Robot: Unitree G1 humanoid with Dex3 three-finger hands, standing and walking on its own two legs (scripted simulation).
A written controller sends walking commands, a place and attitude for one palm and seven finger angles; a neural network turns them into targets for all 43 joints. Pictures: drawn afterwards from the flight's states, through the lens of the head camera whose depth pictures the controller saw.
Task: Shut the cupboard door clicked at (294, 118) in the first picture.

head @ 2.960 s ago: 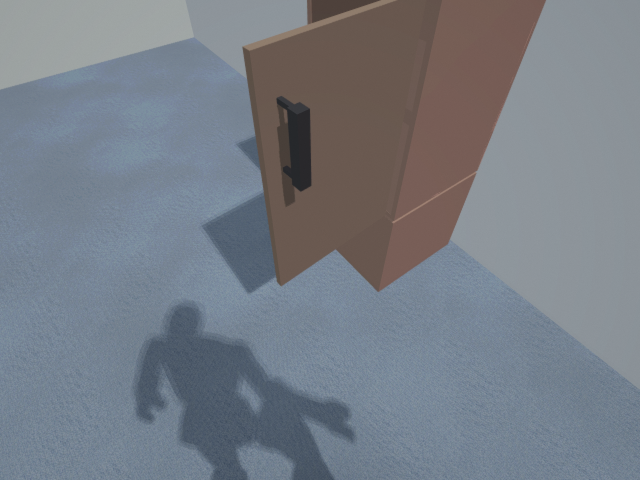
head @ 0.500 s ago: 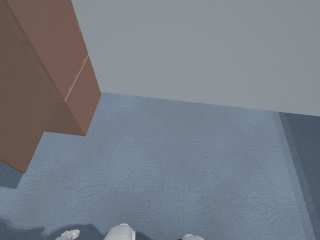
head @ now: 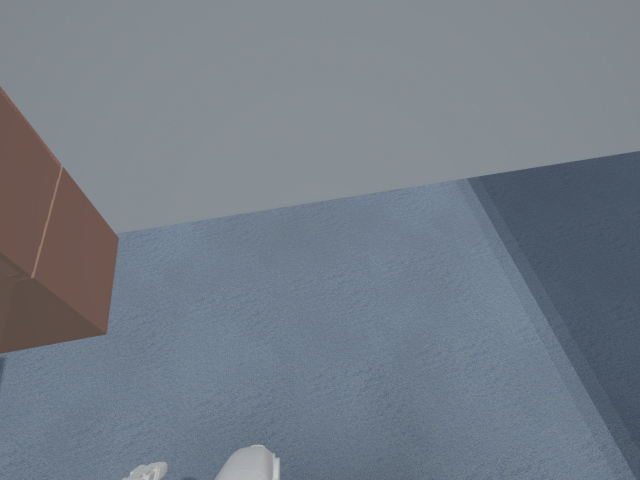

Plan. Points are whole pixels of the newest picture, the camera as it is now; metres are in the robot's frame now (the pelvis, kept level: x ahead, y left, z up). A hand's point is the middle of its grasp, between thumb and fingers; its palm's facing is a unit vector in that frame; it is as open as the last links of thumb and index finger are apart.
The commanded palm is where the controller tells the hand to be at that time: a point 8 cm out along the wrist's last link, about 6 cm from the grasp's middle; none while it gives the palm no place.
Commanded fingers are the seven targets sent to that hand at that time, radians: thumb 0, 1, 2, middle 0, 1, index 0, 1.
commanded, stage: walk around to get in front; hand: left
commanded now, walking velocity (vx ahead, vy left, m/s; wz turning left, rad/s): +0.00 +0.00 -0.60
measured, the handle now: out of the picture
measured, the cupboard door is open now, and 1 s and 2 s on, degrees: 94 94 94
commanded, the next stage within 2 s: none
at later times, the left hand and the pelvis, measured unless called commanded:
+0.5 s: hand (208, 442) +0.18 +0.18 -0.17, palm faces -0.28 -0.93 -0.24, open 7.4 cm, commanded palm none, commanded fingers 0.00 0.90 0.90 -0.20 -0.30 -0.20 -0.30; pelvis +0.02 +0.00 -0.01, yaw -17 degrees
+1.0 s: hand (252, 391) +0.25 +0.13 -0.16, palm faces -0.54 -0.82 -0.18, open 7.4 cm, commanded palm none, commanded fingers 0.00 0.90 0.90 -0.20 -0.30 -0.20 -0.30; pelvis +0.05 +0.01 +0.01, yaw -36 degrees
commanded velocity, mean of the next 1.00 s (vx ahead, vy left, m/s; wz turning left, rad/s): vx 0.00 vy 0.00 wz -0.60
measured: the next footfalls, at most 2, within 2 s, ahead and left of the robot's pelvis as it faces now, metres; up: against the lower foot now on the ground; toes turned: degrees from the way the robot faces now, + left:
left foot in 0.16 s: +0.07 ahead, +0.14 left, +0.00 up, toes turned -3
right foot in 0.50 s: +0.00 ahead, -0.14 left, +0.00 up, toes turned -21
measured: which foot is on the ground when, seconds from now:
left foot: up 0.00-0.14, down 0.16-0.50, up 0.52-0.76, down 0.78-1.00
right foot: down 0.00-0.16, up 0.18-0.48, down 0.50-0.78, up 0.80-1.00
